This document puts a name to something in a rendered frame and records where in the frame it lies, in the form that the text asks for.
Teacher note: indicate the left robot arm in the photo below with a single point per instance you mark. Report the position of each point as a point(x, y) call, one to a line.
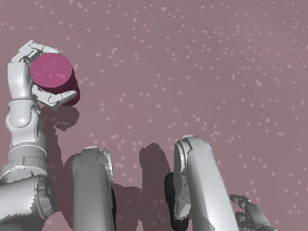
point(27, 198)

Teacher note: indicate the right robot hand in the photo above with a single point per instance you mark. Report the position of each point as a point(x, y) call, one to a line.
point(253, 218)

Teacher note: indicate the left robot hand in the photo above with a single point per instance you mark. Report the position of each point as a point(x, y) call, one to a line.
point(22, 86)

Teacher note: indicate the cup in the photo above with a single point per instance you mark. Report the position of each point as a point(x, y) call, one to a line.
point(53, 72)

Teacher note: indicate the right robot foot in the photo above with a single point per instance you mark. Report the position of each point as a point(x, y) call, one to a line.
point(177, 225)

